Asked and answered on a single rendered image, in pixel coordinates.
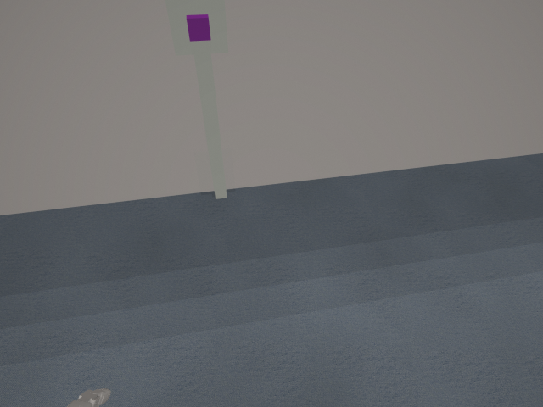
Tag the robot left hand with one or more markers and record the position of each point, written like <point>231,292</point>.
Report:
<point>91,398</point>

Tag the button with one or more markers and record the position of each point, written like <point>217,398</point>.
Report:
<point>198,27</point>

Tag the panel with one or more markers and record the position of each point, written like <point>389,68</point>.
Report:
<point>177,13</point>

